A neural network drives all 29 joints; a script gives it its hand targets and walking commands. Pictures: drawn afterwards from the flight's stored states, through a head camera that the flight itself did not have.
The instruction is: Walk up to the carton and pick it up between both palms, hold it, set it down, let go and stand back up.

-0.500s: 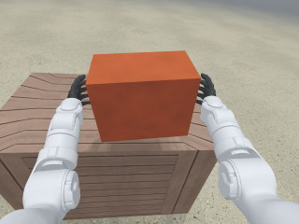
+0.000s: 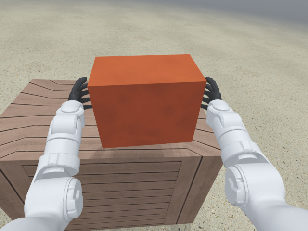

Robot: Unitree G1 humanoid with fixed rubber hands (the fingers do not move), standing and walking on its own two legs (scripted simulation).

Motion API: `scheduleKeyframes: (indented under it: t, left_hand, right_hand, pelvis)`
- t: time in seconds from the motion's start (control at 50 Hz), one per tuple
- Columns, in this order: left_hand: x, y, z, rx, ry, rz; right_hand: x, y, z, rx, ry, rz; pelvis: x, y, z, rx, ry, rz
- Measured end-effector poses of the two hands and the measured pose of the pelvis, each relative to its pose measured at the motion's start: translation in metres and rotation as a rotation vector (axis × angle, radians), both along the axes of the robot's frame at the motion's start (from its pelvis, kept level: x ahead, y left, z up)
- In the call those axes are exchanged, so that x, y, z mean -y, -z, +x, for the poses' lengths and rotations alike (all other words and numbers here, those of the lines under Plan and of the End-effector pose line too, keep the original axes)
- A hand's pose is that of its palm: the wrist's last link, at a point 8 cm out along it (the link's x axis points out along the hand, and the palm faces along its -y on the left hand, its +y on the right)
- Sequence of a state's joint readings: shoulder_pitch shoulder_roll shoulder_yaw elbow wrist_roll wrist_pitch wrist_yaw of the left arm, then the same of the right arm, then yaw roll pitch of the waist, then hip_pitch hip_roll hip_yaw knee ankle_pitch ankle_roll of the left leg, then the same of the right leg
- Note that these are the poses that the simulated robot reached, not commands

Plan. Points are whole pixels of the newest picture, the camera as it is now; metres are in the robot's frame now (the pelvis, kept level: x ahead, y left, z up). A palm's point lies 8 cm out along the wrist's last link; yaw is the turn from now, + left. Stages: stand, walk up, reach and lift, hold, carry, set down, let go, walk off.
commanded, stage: reach and lift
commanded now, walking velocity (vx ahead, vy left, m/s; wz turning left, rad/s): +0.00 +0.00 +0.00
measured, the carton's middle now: (146, 101) +0.45 +0.03 +0.15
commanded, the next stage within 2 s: hold in 0.68 s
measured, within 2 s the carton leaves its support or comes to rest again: neither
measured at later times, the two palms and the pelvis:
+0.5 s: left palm (71, 98) +0.36 +0.22 +0.21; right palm (215, 97) +0.38 -0.15 +0.22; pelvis +0.00 +0.00 +0.00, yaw +0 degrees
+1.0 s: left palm (68, 97) +0.35 +0.22 +0.22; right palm (218, 93) +0.38 -0.15 +0.24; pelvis +0.00 +0.00 +0.00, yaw +0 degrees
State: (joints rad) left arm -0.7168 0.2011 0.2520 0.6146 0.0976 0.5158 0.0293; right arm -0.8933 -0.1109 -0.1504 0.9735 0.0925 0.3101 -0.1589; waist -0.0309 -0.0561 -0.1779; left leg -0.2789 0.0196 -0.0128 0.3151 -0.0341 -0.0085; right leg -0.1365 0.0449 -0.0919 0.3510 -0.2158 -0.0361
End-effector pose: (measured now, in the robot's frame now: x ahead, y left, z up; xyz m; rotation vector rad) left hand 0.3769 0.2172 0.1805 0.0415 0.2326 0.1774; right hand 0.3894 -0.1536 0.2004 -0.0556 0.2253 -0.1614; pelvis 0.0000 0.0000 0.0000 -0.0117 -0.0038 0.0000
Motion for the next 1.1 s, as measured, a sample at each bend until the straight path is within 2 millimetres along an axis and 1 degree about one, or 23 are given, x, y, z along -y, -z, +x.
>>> scheduleKeyframes:
  t: [0.1, 0.3, 0.62, 0.74, 0.92, 1.1]
  left_hand:
    - [0.000, -0.002, 0.000, -0.003, -0.003, 0.000]
    - [-0.003, -0.020, -0.004, 0.033, -0.014, 0.017]
    - [-0.005, -0.032, -0.015, 0.035, -0.013, 0.019]
    - [-0.005, -0.032, -0.017, 0.025, -0.015, 0.021]
    - [-0.004, -0.039, -0.022, 0.047, -0.018, 0.019]
    - [-0.004, -0.038, -0.024, 0.029, -0.011, 0.014]
  right_hand:
    - [0.000, -0.001, 0.001, -0.002, -0.001, 0.002]
    - [-0.003, -0.017, 0.000, 0.035, -0.011, 0.022]
    - [-0.005, -0.029, -0.009, 0.039, -0.015, 0.026]
    - [-0.005, -0.030, -0.010, 0.029, -0.017, 0.031]
    - [-0.004, -0.042, -0.012, 0.054, -0.026, 0.029]
    - [-0.003, -0.041, -0.014, 0.034, -0.024, 0.029]
  pelvis:
    - [0.000, 0.000, 0.001, -0.001, 0.000, 0.000]
    - [0.000, 0.000, 0.000, 0.004, 0.000, 0.000]
    - [-0.001, 0.000, -0.003, 0.019, 0.000, -0.001]
    - [-0.001, 0.000, -0.004, 0.020, 0.000, -0.001]
    - [-0.001, 0.000, -0.004, 0.022, 0.000, -0.001]
    - [-0.001, 0.000, -0.005, 0.026, 0.000, -0.002]
